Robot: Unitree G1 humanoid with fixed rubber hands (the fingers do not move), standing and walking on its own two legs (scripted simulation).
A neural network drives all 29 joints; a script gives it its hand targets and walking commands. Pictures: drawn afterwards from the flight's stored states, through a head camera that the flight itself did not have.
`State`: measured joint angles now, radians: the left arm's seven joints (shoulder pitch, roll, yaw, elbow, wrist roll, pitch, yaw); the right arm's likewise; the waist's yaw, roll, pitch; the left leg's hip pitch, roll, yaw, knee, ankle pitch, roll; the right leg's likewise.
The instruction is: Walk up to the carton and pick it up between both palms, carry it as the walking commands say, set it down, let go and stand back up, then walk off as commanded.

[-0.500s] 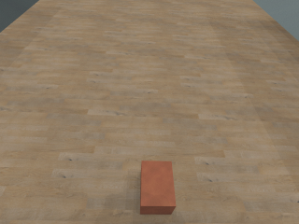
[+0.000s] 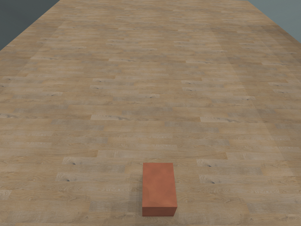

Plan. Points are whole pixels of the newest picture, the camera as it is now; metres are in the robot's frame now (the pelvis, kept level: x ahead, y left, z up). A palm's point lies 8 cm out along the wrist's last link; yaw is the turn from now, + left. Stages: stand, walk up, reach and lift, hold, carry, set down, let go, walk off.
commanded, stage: walk up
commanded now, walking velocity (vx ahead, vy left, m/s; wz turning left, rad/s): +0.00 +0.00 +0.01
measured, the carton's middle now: (157, 189) +0.49 -0.05 -0.68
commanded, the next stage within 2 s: stand in 0.10 s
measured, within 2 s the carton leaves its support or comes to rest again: neither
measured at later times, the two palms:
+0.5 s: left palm out of the picture +0.04 +0.24 -0.14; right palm out of the picture +0.05 -0.25 -0.13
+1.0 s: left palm out of the picture +0.03 +0.23 -0.14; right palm out of the picture +0.05 -0.25 -0.13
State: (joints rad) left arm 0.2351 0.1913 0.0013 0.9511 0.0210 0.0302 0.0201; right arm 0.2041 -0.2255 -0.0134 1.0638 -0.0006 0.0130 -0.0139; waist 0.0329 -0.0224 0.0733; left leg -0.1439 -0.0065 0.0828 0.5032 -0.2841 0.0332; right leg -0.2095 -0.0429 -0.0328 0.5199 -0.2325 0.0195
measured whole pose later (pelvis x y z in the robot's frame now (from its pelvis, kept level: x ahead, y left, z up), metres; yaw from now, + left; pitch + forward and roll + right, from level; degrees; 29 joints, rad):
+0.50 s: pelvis +0.01 +0.00 +0.00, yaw +0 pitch -3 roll +0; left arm 0.27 0.19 0.00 0.95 0.02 0.02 0.02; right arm 0.20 -0.23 -0.01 1.08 0.00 0.02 -0.01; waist 0.03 -0.02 0.07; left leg -0.15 -0.01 0.08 0.50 -0.30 0.03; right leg -0.21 -0.04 -0.03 0.51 -0.24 0.02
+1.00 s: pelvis +0.01 +0.00 +0.00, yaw +0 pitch -4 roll +0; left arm 0.27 0.19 0.00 0.95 0.02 0.02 0.02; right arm 0.20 -0.23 -0.01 1.08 0.00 0.01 -0.01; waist 0.03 -0.02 0.07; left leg -0.15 -0.01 0.08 0.50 -0.29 0.03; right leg -0.21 -0.04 -0.03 0.51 -0.24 0.02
